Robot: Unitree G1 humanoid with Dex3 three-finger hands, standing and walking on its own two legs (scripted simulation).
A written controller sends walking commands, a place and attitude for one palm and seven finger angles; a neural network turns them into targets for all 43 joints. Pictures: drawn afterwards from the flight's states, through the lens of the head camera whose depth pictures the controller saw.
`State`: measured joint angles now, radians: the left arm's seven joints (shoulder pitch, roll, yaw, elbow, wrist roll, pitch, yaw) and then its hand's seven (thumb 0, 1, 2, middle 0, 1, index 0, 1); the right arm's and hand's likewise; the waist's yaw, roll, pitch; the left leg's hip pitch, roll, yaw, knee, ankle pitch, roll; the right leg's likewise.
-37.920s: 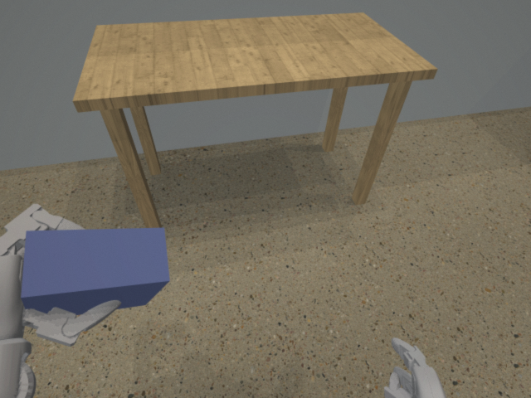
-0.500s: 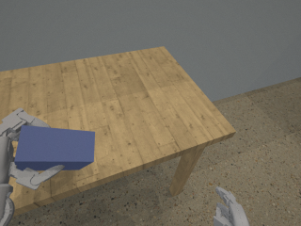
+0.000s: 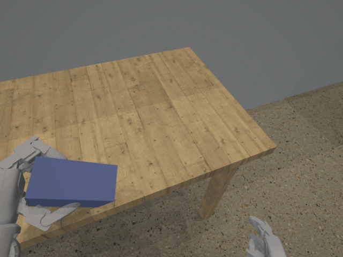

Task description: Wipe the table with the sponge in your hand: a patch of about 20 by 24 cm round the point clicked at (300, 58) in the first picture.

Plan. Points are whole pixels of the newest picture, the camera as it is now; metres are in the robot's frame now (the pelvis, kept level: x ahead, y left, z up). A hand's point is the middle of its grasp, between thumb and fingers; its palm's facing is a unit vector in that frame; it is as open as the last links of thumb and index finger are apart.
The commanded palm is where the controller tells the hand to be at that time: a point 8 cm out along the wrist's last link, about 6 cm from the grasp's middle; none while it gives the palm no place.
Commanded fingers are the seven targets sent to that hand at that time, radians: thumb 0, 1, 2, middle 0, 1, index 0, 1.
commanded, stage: come to a stop and stand still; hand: left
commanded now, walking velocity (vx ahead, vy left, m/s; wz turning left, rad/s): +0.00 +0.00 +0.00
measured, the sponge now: (84, 186) +0.22 +0.19 +0.10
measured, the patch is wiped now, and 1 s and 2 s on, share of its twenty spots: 0.00 0.00 0.00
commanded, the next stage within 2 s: look again from close up in 0.48 s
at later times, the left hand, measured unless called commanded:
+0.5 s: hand (46, 175) +0.22 +0.24 +0.15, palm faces +0.35 -0.86 -0.37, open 10.3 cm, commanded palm +0.16 +0.27 +0.18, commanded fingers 0.00 0.10 1.30 -1.20 -1.60 -1.20 -1.60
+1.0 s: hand (44, 176) +0.21 +0.23 +0.16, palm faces +0.35 -0.85 -0.39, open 10.3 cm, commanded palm +0.15 +0.27 +0.18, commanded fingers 0.00 0.10 1.30 -1.20 -1.60 -1.20 -1.60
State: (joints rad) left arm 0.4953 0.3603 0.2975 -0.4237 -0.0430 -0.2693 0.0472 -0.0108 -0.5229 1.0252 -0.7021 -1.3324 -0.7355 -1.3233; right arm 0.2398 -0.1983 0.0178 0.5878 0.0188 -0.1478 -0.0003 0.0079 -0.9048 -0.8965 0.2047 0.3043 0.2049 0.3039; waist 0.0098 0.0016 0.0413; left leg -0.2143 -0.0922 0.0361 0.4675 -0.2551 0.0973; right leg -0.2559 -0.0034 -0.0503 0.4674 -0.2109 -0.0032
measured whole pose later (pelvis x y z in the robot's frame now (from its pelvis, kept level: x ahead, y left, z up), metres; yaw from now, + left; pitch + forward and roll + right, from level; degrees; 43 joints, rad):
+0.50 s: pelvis +0.00 -0.02 +0.00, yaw +0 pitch -1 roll -1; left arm 0.42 0.38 0.35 -0.43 -0.04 -0.22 0.08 -0.01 -0.53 1.03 -0.71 -1.33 -0.74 -1.32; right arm 0.20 -0.19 0.03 0.56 0.01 -0.14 -0.03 0.01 -0.90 -0.90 0.20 0.30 0.21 0.30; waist 0.02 -0.04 0.07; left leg -0.20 -0.06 0.02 0.45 -0.24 0.08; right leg -0.21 0.03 -0.07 0.40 -0.18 -0.03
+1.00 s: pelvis -0.01 -0.02 +0.00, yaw +2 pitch -1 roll -2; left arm 0.38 0.40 0.31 -0.45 -0.02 -0.22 0.09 -0.01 -0.53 1.03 -0.71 -1.33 -0.74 -1.32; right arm 0.24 -0.22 0.05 0.54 0.03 -0.13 -0.06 0.01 -0.90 -0.90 0.21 0.30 0.21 0.30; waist 0.03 -0.03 0.07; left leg -0.21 -0.06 0.00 0.46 -0.23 0.08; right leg -0.21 0.03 -0.07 0.39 -0.17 -0.01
